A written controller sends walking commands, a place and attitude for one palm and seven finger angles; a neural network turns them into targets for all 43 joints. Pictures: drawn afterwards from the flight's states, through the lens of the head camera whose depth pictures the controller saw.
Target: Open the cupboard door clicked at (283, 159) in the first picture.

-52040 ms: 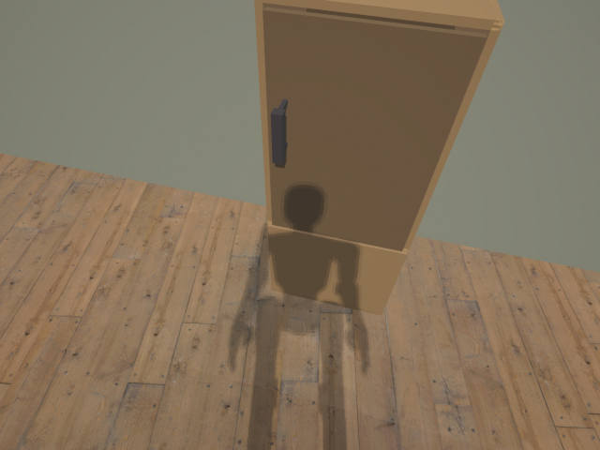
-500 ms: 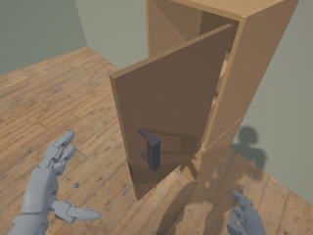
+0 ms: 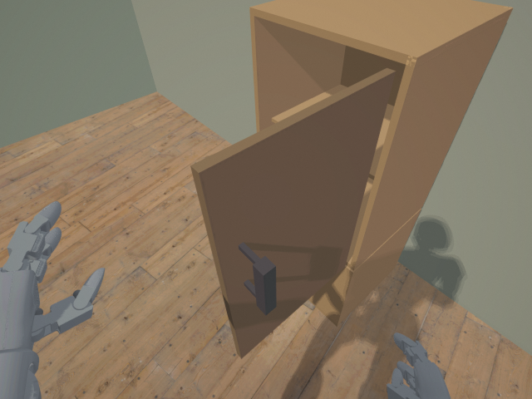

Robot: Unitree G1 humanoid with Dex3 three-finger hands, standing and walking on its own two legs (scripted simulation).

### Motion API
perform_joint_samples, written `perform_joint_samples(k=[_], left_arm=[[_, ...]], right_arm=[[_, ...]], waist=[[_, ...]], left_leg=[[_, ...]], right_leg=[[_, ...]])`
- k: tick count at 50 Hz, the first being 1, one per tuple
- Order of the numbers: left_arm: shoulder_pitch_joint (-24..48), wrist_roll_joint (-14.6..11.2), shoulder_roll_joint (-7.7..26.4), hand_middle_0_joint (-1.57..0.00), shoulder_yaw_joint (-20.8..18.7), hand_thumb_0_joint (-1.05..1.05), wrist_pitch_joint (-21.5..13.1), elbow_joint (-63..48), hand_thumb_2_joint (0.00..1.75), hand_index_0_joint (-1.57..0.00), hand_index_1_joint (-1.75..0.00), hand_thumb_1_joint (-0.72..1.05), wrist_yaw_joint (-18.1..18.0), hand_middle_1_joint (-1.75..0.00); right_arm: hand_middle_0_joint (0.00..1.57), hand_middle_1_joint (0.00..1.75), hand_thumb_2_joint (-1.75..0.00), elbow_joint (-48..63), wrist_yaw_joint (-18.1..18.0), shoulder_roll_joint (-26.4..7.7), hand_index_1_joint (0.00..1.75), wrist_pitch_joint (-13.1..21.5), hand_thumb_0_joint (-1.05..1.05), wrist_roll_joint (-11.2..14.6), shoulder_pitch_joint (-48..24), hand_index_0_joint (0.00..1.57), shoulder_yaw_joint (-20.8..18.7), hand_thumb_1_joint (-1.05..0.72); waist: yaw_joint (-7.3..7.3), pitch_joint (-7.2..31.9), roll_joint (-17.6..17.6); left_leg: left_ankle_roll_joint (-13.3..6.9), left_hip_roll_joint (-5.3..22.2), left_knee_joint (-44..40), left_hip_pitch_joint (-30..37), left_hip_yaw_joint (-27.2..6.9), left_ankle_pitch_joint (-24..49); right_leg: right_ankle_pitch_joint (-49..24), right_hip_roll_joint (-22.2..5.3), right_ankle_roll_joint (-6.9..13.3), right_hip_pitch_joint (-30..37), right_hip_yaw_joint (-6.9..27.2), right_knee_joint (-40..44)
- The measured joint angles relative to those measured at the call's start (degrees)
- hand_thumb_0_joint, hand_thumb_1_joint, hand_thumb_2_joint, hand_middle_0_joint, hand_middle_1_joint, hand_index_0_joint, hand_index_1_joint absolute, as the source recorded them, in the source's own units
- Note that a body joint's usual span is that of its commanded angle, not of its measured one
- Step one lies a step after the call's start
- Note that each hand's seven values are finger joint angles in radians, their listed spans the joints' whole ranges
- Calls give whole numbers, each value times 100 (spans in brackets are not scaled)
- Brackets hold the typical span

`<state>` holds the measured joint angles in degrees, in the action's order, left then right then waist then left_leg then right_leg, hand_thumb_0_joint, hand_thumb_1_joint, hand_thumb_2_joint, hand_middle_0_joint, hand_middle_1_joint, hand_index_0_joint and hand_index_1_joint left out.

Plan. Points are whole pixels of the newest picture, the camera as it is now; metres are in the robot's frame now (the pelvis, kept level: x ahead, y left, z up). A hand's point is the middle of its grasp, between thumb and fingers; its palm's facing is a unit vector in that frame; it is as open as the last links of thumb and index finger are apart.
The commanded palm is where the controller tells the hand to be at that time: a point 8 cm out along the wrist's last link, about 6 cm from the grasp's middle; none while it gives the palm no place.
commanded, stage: draw the hand back to the body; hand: left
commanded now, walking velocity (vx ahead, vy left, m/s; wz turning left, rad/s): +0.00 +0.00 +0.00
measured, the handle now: (256, 278) +0.31 +0.06 +0.01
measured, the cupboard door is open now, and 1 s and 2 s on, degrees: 90 90 90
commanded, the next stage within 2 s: step back with the hand held close in 0.46 s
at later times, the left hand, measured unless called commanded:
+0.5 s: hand (73, 292) +0.18 +0.25 +0.15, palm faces +0.45 -0.80 -0.39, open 7.4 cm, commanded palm +0.13 +0.28 +0.17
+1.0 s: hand (50, 314) +0.16 +0.26 +0.15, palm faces +0.33 -0.79 -0.52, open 7.4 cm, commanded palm +0.09 +0.30 +0.18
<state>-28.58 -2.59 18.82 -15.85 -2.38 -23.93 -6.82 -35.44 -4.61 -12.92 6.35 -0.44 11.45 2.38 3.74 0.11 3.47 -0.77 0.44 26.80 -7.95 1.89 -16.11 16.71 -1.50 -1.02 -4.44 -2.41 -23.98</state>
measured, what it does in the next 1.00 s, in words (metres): shifts its weight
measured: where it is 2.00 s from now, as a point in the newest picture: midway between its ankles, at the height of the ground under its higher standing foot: outside the picture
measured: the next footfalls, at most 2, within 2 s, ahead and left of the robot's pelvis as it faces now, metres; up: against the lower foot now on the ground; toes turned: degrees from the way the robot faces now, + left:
right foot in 1.68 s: -0.22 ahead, -0.09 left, +0.00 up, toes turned -4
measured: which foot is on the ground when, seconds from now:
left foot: down 0.00-1.00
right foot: down 0.00-1.00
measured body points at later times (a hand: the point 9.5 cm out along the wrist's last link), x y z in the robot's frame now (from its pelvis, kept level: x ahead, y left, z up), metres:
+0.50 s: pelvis -0.01 -0.02 +0.00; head -0.03 -0.04 +0.45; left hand +0.15 +0.29 +0.18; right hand +0.18 -0.24 -0.09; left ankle -0.02 +0.11 -0.74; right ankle -0.04 -0.13 -0.74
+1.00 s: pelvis -0.05 +0.01 +0.00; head -0.03 +0.00 +0.45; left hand +0.13 +0.30 +0.18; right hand +0.12 -0.25 -0.08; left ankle -0.02 +0.11 -0.74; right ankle -0.04 -0.13 -0.74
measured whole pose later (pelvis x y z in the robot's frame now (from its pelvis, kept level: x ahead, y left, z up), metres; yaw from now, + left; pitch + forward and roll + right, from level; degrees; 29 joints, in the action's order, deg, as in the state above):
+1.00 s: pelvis -0.05 +0.01 +0.00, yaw -2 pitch +0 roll -1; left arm -32.3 -2.5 24.1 -22.9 -8.4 -28.7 -6.9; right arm -31.8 -5.1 -13.4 0.3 0.4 9.6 -0.8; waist 0.3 -2.8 1.2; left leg -1.3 1.2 27.0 -16.2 3.4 -11.1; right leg 11.3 -0.9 -1.3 -13.7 -0.8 -24.8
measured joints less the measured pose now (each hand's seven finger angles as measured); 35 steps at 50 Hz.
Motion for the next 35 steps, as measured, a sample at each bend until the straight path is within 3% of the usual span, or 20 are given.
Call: perform_joint_samples(k=[7,13,30,35], left_arm=[[235,-63,77,-20,-388,1,-67,113,81,-21,-30,69,-9,-30],[261,-75,-52,-20,-330,1,-71,208,87,-21,-30,82,26,-30],[256,-77,-19,-21,-306,1,-170,246,90,-21,-30,89,57,-30],[173,-27,113,-21,-594,1,-473,130,90,-21,-30,89,75,-30]], right_arm=[[20,30,-90,-73,9,-21,30,-78,1,0,-90,20,-78,-90],[20,30,-90,-106,43,-38,30,-137,1,-5,-94,20,-125,-90],[20,30,-90,-250,2,4,30,-40,1,-5,-44,20,-163,-90],[20,30,-90,-65,16,-36,30,-255,1,5,-146,20,-137,-90]], waist=[[37,-44,21],[36,-81,38],[10,-165,50],[-163,-76,68]], left_leg=[[39,41,-171,167,-1,75],[64,63,-278,238,-2,145],[129,153,-363,308,-8,252],[124,213,-165,-121,-48,242]], right_leg=[[-78,47,39,163,-2,174],[-129,72,65,216,-2,248],[-249,166,137,287,-4,353],[-355,225,131,-32,-37,379]])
